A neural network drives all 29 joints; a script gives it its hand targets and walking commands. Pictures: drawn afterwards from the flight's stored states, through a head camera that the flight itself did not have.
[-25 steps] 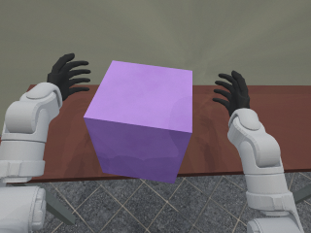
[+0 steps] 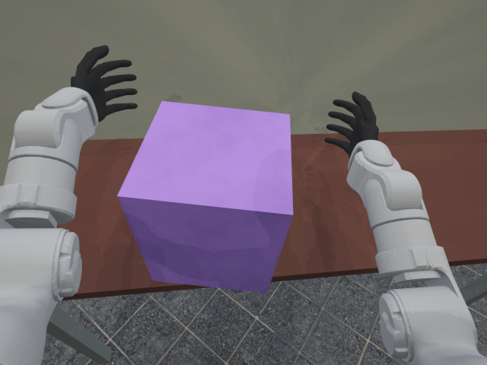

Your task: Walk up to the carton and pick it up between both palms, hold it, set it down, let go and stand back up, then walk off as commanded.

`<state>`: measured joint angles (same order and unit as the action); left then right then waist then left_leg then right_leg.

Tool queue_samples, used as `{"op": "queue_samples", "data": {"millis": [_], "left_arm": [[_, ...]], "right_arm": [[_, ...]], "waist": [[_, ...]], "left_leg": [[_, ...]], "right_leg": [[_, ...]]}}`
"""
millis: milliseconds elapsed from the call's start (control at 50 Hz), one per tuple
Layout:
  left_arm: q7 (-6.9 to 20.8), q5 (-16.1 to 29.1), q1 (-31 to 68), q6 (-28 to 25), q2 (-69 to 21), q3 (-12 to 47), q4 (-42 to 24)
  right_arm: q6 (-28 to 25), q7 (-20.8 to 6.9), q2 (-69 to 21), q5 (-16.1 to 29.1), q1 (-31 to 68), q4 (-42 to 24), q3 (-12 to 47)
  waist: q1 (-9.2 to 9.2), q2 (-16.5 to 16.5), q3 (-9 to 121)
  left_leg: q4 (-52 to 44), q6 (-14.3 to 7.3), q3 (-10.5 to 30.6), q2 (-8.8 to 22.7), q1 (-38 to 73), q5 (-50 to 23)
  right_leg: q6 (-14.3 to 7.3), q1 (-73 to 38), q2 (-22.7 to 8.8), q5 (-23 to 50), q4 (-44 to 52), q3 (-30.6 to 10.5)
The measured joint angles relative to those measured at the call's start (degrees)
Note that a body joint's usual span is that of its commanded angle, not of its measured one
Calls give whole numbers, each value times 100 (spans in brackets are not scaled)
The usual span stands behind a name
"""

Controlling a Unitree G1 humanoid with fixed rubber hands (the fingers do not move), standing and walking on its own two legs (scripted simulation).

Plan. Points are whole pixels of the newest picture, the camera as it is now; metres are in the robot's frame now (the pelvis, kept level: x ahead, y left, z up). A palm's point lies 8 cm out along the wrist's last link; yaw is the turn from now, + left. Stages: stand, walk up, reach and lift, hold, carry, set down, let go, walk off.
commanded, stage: reach and lift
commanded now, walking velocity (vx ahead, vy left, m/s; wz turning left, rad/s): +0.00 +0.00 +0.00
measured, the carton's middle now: (217, 202) +0.38 +0.02 +0.07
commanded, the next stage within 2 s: none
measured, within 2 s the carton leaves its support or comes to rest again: neither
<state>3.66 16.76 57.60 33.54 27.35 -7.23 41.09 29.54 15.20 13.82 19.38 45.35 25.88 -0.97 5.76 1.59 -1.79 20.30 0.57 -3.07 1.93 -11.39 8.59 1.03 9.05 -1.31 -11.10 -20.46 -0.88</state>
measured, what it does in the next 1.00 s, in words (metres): stands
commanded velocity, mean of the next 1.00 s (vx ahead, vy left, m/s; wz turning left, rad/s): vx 0.00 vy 0.00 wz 0.00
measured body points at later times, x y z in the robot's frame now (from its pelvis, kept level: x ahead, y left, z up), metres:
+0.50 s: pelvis +0.00 +0.00 +0.00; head +0.02 +0.01 +0.45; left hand +0.44 +0.21 +0.11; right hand +0.39 -0.19 +0.10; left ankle +0.02 +0.13 -0.75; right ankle +0.00 -0.14 -0.75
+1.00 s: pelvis +0.00 +0.00 +0.00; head +0.03 +0.01 +0.45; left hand +0.45 +0.16 +0.09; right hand +0.40 -0.16 +0.10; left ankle +0.02 +0.13 -0.75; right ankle +0.00 -0.14 -0.75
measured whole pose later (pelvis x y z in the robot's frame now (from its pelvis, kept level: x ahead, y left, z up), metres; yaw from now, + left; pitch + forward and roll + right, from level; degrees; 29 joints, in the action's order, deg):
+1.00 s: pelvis +0.00 +0.00 +0.00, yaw +0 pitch +1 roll +0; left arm 2.8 10.5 44.1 6.2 16.9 -1.2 53.1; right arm 7.3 15.3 1.8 16.2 37.4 38.7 -0.9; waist 5.8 1.3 -1.2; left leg 21.7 0.6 -2.9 2.2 -13.1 9.5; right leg 1.3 9.9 -1.0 -11.0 -19.9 -0.8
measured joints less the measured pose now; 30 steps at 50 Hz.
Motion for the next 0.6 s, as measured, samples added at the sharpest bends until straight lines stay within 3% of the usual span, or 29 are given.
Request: {"op": "queue_samples", "data": {"millis": [160, 280, 420, 600], "left_arm": [[32, -32, -842, -716, 0, -2, 121], [33, -32, -1454, -1530, -17, 128, 157], [31, -33, -1392, -2433, -195, 501, 862], [-11, -33, -1330, -2744, -532, 606, 1245]], "right_arm": [[-591, -12, -132, 22, -397, 78, 1], [-1088, -102, -396, 22, -757, 201, 2], [-1634, -146, -665, -124, -801, 852, 1], [-2059, -150, -711, -160, -799, 1269, 1]], "waist": [[0, -16, -145], [0, -11, -177], [1, -26, -89], [1, -26, -11]], "left_leg": [[0, 0, 1, 12, -21, -9], [12, 5, 3, 12, -28, -9], [74, 5, 9, 12, -59, 24], [141, 5, 12, 20, -155, 73]], "right_leg": [[5, -1, 11, 39, 51, 0], [6, -1, 12, 40, 53, 0], [6, -1, 11, 36, 53, 3], [6, 63, 18, 23, 53, 3]]}}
